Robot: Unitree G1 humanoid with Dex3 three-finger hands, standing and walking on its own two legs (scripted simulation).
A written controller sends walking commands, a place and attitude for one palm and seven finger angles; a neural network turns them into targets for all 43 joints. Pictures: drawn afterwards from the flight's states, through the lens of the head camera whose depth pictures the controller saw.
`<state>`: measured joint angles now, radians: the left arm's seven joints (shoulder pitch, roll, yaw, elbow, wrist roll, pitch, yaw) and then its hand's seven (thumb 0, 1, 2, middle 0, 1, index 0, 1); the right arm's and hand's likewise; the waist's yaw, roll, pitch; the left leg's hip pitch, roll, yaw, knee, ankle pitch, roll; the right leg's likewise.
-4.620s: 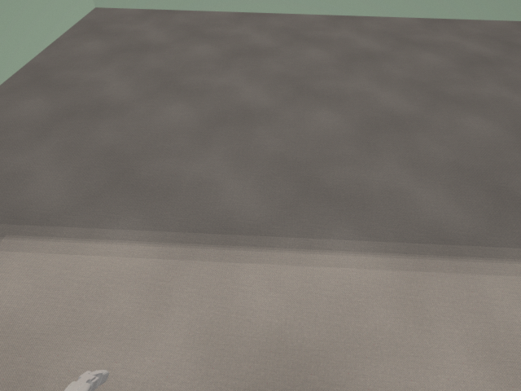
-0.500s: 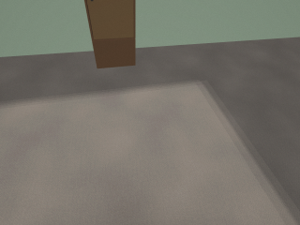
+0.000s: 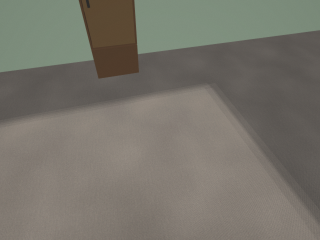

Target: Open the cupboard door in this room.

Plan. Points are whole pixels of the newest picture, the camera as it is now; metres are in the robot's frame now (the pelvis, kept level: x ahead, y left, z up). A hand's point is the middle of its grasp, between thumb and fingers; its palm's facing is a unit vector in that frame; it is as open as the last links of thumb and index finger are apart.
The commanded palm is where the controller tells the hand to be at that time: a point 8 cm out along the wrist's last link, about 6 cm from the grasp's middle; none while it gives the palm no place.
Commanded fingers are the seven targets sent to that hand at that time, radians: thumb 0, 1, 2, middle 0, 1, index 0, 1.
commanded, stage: stand and wait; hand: left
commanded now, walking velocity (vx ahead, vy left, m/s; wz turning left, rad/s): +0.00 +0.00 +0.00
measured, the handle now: out of the picture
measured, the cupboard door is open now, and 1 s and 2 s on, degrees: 0 0 0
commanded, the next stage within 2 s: turn or walk to find it in 0.60 s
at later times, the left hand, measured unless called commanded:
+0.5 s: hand out of the picture -0.01 +0.13 -0.18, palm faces +0.05 -0.99 -0.16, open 7.3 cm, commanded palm none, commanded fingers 0.00 0.90 0.90 -0.20 -0.30 -0.20 -0.30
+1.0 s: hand out of the picture +0.00 +0.17 -0.20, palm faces +0.19 -0.97 -0.16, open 7.3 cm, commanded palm none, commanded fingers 0.00 0.90 0.90 -0.20 -0.30 -0.20 -0.30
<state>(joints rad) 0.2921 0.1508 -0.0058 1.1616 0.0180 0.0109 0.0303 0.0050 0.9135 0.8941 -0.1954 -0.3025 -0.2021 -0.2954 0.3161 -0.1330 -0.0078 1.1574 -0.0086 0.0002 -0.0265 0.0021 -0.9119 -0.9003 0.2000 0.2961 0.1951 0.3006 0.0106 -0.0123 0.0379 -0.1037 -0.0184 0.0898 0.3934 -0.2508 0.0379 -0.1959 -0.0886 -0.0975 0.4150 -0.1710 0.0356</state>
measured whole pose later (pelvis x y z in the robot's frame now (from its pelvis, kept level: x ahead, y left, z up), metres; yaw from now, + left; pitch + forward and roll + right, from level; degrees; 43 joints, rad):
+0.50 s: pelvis +0.01 -0.03 +0.00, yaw +1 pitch -2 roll +0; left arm 0.30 0.12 -0.01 1.15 0.02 -0.01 0.03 0.01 0.92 0.89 -0.20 -0.30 -0.20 -0.30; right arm 0.29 -0.12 -0.01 1.15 -0.01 -0.01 -0.03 0.01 -0.91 -0.90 0.20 0.30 0.19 0.30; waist 0.02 0.00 0.03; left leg -0.12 0.02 0.07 0.42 -0.27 0.00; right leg -0.21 -0.06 -0.12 0.44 -0.20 0.00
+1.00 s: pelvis +0.00 -0.01 -0.01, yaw +8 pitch +0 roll -2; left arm 0.23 0.18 0.04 1.07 0.02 0.04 0.03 0.01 0.91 0.89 -0.20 -0.30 -0.20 -0.30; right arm 0.29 -0.14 -0.04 1.09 -0.02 0.02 -0.02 0.00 -0.91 -0.90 0.20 0.30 0.19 0.30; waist 0.00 -0.04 0.04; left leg -0.27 0.02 0.09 0.62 -0.35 0.05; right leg -0.32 -0.09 -0.17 0.70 -0.40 0.02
